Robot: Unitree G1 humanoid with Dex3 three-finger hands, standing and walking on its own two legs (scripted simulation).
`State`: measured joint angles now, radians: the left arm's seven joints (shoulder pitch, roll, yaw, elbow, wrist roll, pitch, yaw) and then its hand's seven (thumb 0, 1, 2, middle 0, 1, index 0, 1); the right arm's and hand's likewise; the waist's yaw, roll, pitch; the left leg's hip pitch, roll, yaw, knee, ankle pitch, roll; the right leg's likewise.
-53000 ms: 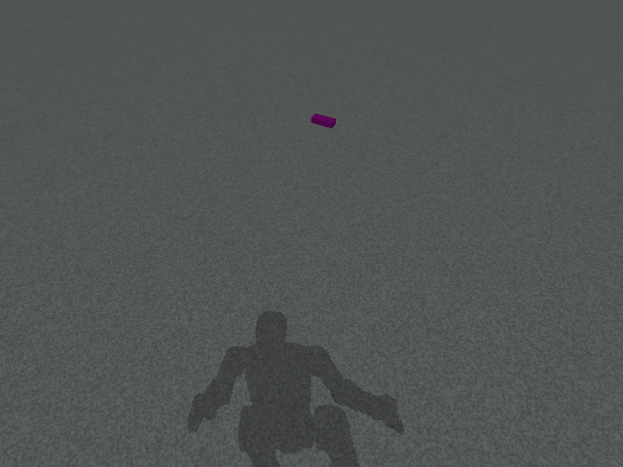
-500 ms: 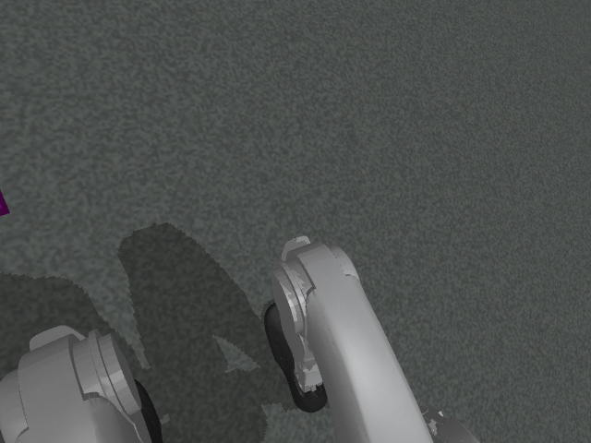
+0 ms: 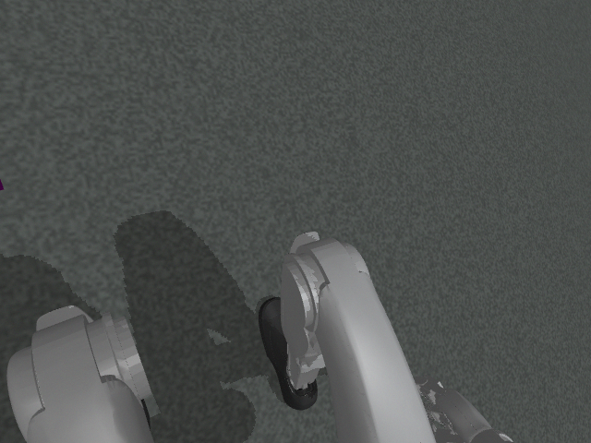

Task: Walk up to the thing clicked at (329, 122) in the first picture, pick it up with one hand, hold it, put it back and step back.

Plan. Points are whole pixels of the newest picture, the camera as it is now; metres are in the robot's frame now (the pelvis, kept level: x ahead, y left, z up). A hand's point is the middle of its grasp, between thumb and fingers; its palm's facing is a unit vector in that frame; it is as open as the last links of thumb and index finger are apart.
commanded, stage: rest palm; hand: left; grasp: from above
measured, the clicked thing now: out of the picture +0.50 +0.34 -0.29
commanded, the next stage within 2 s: close in 1.34 s
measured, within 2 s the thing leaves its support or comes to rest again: neither
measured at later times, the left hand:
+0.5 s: hand out of the picture +0.49 +0.34 -0.24, palm faces -0.45 -0.13 -0.89, open 14.4 cm
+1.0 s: hand out of the picture +0.48 +0.34 -0.25, palm faces -0.44 -0.12 -0.89, open 14.3 cm
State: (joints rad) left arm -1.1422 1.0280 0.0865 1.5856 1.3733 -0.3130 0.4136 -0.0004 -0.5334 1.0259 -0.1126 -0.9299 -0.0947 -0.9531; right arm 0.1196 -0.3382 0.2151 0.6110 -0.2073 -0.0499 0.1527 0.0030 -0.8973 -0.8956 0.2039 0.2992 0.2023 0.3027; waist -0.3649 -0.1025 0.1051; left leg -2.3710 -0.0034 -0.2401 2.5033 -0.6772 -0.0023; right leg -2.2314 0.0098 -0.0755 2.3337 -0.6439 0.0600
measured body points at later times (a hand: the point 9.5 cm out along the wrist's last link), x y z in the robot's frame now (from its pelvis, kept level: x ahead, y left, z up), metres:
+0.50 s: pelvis +0.00 +0.00 -0.01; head +0.29 +0.12 +0.31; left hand +0.51 +0.34 -0.19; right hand +0.02 -0.25 -0.06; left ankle +0.07 +0.13 -0.28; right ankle +0.12 -0.15 -0.28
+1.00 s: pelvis +0.00 +0.01 -0.01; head +0.28 +0.14 +0.31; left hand +0.50 +0.34 -0.20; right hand +0.05 -0.25 -0.06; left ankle +0.07 +0.13 -0.28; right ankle +0.12 -0.15 -0.28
